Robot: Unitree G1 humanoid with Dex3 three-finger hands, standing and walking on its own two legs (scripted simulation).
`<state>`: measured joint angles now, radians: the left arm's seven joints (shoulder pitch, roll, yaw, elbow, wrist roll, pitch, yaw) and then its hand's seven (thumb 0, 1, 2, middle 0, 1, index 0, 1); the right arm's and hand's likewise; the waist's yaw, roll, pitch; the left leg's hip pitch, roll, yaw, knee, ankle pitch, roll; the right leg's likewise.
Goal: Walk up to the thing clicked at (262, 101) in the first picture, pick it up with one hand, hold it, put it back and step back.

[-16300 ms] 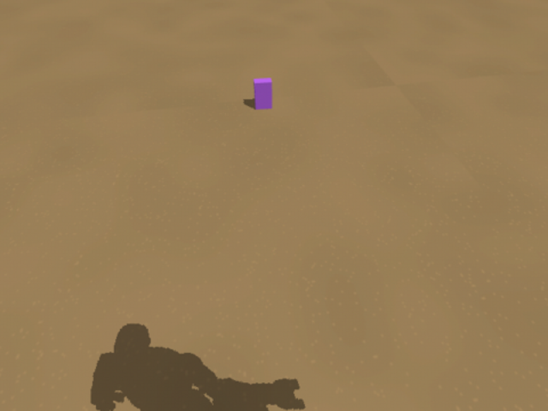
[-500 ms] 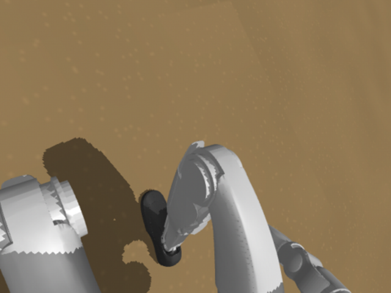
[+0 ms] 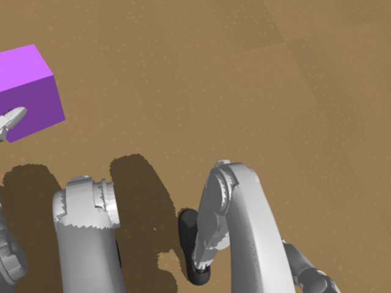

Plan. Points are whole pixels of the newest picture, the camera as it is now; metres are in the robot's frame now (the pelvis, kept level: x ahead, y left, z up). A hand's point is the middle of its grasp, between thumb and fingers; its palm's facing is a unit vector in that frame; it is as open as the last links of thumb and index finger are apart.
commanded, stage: settle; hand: left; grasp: from the side
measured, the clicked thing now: (20, 100) +0.47 +0.30 -0.10
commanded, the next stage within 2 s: lift in 0.98 s
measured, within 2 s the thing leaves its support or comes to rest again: neither
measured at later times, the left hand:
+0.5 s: hand out of the picture +0.45 +0.32 +0.00, palm faces +0.38 -0.92 -0.03, open 10.0 cm
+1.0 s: hand out of the picture +0.45 +0.31 +0.04, palm faces +0.39 -0.92 -0.04, open 10.1 cm
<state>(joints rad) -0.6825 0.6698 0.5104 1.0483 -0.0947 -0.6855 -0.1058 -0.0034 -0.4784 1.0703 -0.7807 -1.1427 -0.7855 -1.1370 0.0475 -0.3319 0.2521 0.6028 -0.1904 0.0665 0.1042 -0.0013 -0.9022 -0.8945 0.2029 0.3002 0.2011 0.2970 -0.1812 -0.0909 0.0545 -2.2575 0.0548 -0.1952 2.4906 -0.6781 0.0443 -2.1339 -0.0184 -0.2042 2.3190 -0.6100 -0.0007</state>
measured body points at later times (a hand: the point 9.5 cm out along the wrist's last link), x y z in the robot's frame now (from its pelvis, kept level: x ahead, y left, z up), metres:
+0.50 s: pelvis +0.02 -0.01 +0.03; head +0.22 +0.08 +0.42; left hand +0.43 +0.37 +0.01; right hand +0.15 -0.27 -0.08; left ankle +0.09 +0.12 -0.29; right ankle +0.13 -0.11 -0.29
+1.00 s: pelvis +0.01 -0.01 +0.06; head +0.21 +0.07 +0.46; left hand +0.42 +0.36 +0.04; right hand +0.15 -0.26 -0.06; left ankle +0.09 +0.12 -0.29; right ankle +0.13 -0.11 -0.29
